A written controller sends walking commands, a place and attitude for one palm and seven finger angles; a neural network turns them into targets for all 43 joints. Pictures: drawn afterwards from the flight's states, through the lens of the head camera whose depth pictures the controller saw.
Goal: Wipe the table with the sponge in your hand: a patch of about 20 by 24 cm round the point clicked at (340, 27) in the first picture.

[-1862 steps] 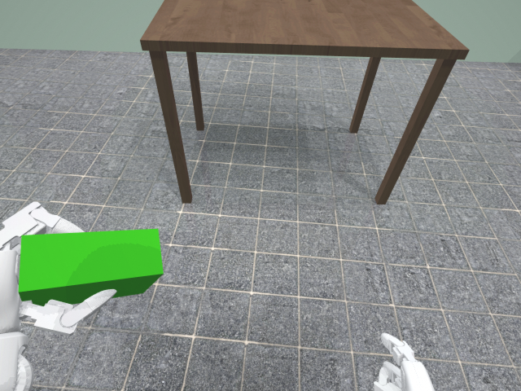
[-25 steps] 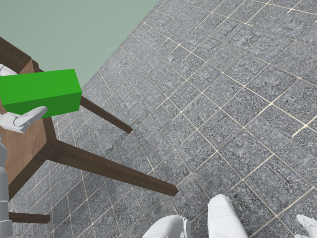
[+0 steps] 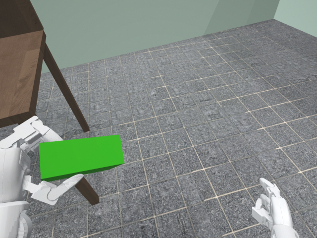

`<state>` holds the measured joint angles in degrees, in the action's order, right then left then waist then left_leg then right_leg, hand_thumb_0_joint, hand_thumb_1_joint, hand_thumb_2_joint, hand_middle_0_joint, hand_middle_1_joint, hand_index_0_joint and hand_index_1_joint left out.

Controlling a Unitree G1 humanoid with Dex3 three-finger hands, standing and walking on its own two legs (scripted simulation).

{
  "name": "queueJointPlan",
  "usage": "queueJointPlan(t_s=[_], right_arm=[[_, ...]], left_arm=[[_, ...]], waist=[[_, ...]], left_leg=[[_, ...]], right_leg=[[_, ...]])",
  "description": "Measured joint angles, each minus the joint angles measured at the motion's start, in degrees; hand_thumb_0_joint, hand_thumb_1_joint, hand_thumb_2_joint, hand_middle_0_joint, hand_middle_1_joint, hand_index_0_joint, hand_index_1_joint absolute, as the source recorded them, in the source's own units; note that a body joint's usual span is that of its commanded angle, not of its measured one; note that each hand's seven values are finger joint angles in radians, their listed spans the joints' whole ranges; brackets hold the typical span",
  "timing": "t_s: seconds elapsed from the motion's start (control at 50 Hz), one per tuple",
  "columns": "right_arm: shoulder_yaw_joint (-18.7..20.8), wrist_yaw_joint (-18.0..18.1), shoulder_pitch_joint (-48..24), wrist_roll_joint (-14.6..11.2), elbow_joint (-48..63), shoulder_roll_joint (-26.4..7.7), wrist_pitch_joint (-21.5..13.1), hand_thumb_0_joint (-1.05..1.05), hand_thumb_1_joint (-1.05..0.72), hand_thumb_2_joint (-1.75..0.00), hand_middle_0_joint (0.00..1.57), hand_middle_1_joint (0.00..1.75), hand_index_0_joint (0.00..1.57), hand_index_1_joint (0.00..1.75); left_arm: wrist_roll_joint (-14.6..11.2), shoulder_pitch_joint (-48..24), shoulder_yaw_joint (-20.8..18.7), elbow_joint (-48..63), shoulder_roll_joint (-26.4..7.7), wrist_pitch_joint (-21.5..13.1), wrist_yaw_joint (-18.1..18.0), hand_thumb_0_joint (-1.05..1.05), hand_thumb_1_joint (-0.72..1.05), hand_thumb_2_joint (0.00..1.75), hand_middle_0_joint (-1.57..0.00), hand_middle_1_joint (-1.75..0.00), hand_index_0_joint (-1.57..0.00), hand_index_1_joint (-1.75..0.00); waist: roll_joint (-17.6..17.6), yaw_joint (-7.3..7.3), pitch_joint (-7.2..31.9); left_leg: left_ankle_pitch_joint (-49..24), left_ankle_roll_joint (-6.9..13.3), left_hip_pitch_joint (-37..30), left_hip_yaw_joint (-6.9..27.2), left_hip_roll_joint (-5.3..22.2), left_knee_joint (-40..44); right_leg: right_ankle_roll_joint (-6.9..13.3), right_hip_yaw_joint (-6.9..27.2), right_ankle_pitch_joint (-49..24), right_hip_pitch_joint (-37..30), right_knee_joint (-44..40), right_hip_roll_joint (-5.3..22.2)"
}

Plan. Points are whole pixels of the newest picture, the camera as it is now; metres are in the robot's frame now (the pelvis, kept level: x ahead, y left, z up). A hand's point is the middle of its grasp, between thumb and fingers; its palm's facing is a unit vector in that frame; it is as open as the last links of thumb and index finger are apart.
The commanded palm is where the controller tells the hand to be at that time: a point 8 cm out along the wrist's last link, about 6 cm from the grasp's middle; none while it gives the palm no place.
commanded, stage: bring the hand home and regain balance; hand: left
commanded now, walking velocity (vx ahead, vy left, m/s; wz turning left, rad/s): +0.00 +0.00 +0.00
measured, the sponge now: (92, 157) +0.23 +0.14 +0.17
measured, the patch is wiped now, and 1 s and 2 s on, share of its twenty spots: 0.60 0.60 0.60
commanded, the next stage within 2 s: come to a stop and stand still in 1.76 s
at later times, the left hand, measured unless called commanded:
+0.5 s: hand (71, 214) +0.12 +0.12 +0.21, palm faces +0.43 -0.76 -0.48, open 9.3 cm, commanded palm +0.06 +0.18 +0.20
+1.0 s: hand out of the picture -0.02 +0.06 +0.19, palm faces +0.54 -0.68 -0.49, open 9.3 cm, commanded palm -0.06 +0.09 +0.20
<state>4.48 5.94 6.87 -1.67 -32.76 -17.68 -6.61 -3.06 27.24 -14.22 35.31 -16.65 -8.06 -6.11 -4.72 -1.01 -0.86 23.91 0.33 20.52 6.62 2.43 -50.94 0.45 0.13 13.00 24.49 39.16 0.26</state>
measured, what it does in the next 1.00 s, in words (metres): steps to the right: left foot, then right foot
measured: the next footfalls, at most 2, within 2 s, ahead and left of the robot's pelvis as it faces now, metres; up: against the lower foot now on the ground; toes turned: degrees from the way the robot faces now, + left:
left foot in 0.06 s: +0.01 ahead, +0.13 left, +0.00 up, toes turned -2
right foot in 0.52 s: +0.05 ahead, -0.16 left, +0.00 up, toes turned +6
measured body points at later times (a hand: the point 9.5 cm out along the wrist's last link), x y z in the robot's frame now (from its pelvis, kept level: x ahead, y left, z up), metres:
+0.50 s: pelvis -0.08 -0.11 +0.01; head -0.11 -0.16 +0.46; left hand +0.09 +0.16 +0.23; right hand +0.05 -0.35 -0.10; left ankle -0.06 +0.07 -0.71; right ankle +0.01 -0.15 -0.71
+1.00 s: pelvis -0.18 -0.21 +0.00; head -0.21 -0.26 +0.44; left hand -0.06 +0.09 +0.22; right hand +0.01 -0.42 -0.10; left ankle -0.16 -0.01 -0.71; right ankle -0.11 -0.30 -0.72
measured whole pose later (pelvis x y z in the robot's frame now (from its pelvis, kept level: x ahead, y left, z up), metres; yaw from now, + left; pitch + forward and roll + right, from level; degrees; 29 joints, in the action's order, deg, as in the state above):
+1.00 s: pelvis -0.18 -0.21 +0.00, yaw +8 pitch -4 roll +4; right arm 0.9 4.5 14.3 -1.1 -33.3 -11.9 -5.3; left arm -3.7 28.6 -21.5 24.4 -23.8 -6.2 -8.2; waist -1.7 0.0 1.3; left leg 21.8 -1.7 18.5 -3.2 4.5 -38.9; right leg -0.8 5.9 22.0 21.2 42.7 0.1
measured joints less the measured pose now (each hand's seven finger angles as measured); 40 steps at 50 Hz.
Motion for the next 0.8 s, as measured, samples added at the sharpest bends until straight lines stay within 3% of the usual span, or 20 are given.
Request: queueJointPlan(t_s=[0.06,0.08,0.12,0.18,0.28,0.36,0.4,0.44,0.48,0.5,0.52,0.54,0.58,0.6,0.68,0.76,0.8], right_arm=[[-0.7,0.3,1.9,-0.6,0.4,1.3,1.7,0.0,-0.91,-0.9,0.19,0.3,0.19,0.3],[-1.1,0.4,2.5,-0.8,0.0,2.1,2.3,0.0,-0.91,-0.9,0.19,0.3,0.19,0.3],[-2.4,0.3,4.0,-1.1,-0.8,3.3,3.4,0.0,-0.91,-0.9,0.19,0.3,0.19,0.3],[-4.0,-0.2,6.8,-1.3,-1.6,4.1,3.6,0.01,-0.9,-0.9,0.19,0.3,0.2,0.3],[-4.8,-0.9,8.9,-0.2,-4.7,3.9,3.4,0.01,-0.9,-0.9,0.2,0.3,0.2,0.3],[-5.3,-0.9,9.6,1.1,-5.0,3.8,3.0,0.01,-0.9,-0.9,0.2,0.3,0.2,0.3],[-5.2,-0.9,9.2,1.7,-4.4,4.2,3.0,0.01,-0.9,-0.9,0.2,0.3,0.2,0.3],[-4.9,-1.1,10.0,1.7,-2.9,4.4,2.7,0.01,-0.9,-0.9,0.2,0.3,0.2,0.3],[-3.9,-1.0,11.7,1.5,-2.0,4.6,1.9,0.01,-0.9,-0.9,0.2,0.3,0.2,0.3],[-3.6,-0.9,12.7,1.3,-1.9,4.6,1.7,0.01,-0.9,-0.9,0.2,0.3,0.2,0.3],[-3.4,-0.9,13.2,1.0,-2.1,4.6,1.6,0.01,-0.9,-0.9,0.2,0.3,0.2,0.3],[-3.2,-1.0,12.7,0.8,-3.0,4.2,1.7,0.01,-0.9,-0.9,0.2,0.3,0.2,0.3],[-2.5,-1.3,10.6,0.5,-5.6,3.3,2.3,0.01,-0.9,-0.9,0.2,0.3,0.2,0.3],[-2.2,-1.4,9.7,0.4,-6.5,2.9,2.5,0.01,-0.9,-0.9,0.2,0.3,0.2,0.3],[-2.1,-1.1,8.1,0.4,-6.8,2.2,2.8,0.01,-0.9,-0.9,0.2,0.3,0.2,0.3],[-3.0,-0.2,7.4,1.4,-4.4,3.0,2.0,0.01,-0.9,-0.9,0.2,0.3,0.2,0.3],[-3.4,-0.2,6.8,1.8,-2.2,2.6,1.5,0.01,-0.9,-0.9,0.2,0.3,0.2,0.3]], left_arm=[[-1.2,0.5,-4.1,-0.3,-4.5,-1.4,-1.4,-0.02,-0.48,1.09,-0.81,-1.43,-0.85,-1.42],[-1.5,-0.6,-5.5,-2.3,-5.4,-1.8,-2.0,-0.02,-0.49,1.09,-0.81,-1.43,-0.85,-1.42],[-1.5,-2.8,-7.5,-8.1,-5.4,-1.7,-2.7,-0.02,-0.49,1.09,-0.81,-1.43,-0.85,-1.42],[-1.1,-4.8,-8.5,-16.1,-3.7,0.2,-3.1,-0.02,-0.48,1.09,-0.81,-1.43,-0.84,-1.42],[0.1,-5.4,-3.3,-20.5,1.1,3.5,-2.5,-0.02,-0.48,1.09,-0.8,-1.44,-0.84,-1.43],[0.9,-2.4,0.8,-15.1,1.6,3.8,-2.2,-0.02,-0.48,1.09,-0.8,-1.43,-0.84,-1.43],[1.0,-0.7,0.5,-11.8,-0.1,2.9,-2.6,-0.02,-0.48,1.09,-0.8,-1.43,-0.84,-1.43],[1.2,1.1,-0.9,-9.2,-2.3,2.4,-3.0,-0.02,-0.48,1.09,-0.8,-1.43,-0.84,-1.43],[1.4,1.7,-2.6,-8.1,-4.4,2.1,-3.3,-0.02,-0.49,1.1,-0.81,-1.43,-0.84,-1.42],[1.4,1.4,-3.6,-8.2,-5.5,1.7,-3.3,-0.02,-0.49,1.1,-0.81,-1.43,-0.84,-1.42],[1.2,1.0,-4.8,-8.6,-6.5,1.0,-3.2,-0.02,-0.49,1.1,-0.81,-1.43,-0.84,-1.42],[1.0,0.1,-5.8,-9.5,-6.5,0.3,-3.0,-0.02,-0.49,1.1,-0.81,-1.43,-0.84,-1.42],[0.3,-1.4,-6.4,-12.5,-4.8,-0.7,-2.4,-0.02,-0.49,1.1,-0.8,-1.43,-0.84,-1.42],[0.2,-1.8,-6.3,-14.4,-3.6,-0.9,-2.1,-0.02,-0.49,1.1,-0.8,-1.43,-0.84,-1.42],[0.0,-1.2,-3.8,-20.3,0.0,0.6,-1.4,-0.02,-0.48,1.1,-0.8,-1.43,-0.84,-1.43],[0.9,-1.7,-1.2,-19.2,0.9,2.4,-1.8,-0.02,-0.49,1.1,-0.8,-1.43,-0.84,-1.43],[1.2,-2.5,-0.3,-15.8,0.5,2.6,-2.3,-0.02,-0.49,1.1,-0.8,-1.43,-0.84,-1.43]], waist=[[-0.8,0.73,2.2],[-0.5,0.7,2.6],[-0.2,-0.05,3.1],[-1.1,-0.14,4.3],[-0.3,0.18,4.0],[1.8,1.82,3.3],[3.1,2.51,2.2],[3.6,3.01,1.7],[2.7,3.98,2.4],[2.3,4.3,2.9],[2.3,4.11,3.5],[1.7,3.34,3.4],[0.6,2.17,2.7],[0.3,1.66,2.8],[1.1,0.33,3.8],[4.0,-0.07,3.6],[3.7,0.33,2.7]], left_leg=[[-0.5,0.9,-5.3,-3.3,-1.7,11.4],[0.1,-0.1,-6.0,-2.9,-1.6,13.5],[-2.4,-1.7,-7.2,-3.0,-1.3,16.2],[-1.7,-0.4,-7.4,-2.2,-0.9,17.3],[2.2,2.1,-5.2,-5.3,-2.7,11.9],[4.0,3.3,-8.1,-7.8,-3.3,19.0],[-0.5,2.3,-8.3,-7.4,-3.2,21.4],[-3.5,1.4,-8.3,-7.5,-2.5,21.9],[-6.0,0.4,-7.8,-6.9,-1.2,21.8],[-6.5,-0.2,-7.1,-6.7,-0.6,20.9],[-5.4,-0.5,-5.7,-6.8,-0.2,18.9],[-3.2,-0.3,-4.0,-6.0,0.1,15.3],[-1.5,0.1,-0.5,-4.1,-0.6,6.5],[-1.2,0.2,0.7,-3.9,-1.1,3.4],[-0.3,0.6,0.0,-6.6,-3.0,3.0],[1.4,2.6,-7.0,-10.3,-4.0,14.6],[2.1,4.2,-11.3,-10.3,-3.4,22.2]], right_leg=[[1.1,-1.8,-1.3,0.1,-1.7,-0.4],[1.4,-2.2,-1.6,0.2,-2.0,-0.4],[1.4,-2.1,-2.5,-0.8,-3.7,-0.7],[2.0,-2.6,-4.4,-1.7,-6.5,-1.5],[3.1,-2.9,-8.2,-2.6,-11.6,-1.2],[3.4,-4.1,-8.8,-1.7,-13.5,-1.5],[2.4,-3.8,-6.4,-0.8,-12.5,-2.0],[-0.9,-2.7,-1.1,0.8,-6.9,-2.7],[-1.9,-1.6,1.4,0.3,0.3,-2.7],[-2.1,-1.0,1.7,-1.9,-0.4,-2.3],[-1.4,-0.2,1.1,-4.0,-3.7,-1.9],[0.8,-0.6,-0.6,-3.8,-4.3,-2.6],[4.3,-1.2,-3.1,-3.7,-5.4,-3.4],[4.7,-1.2,-4.2,-3.9,-6.8,-3.5],[3.4,-0.6,-6.6,-5.0,-13.2,-2.7],[2.7,-1.3,-7.4,-5.5,-17.9,-2.5],[1.6,-2.5,-7.2,-4.4,-18.0,-3.9]])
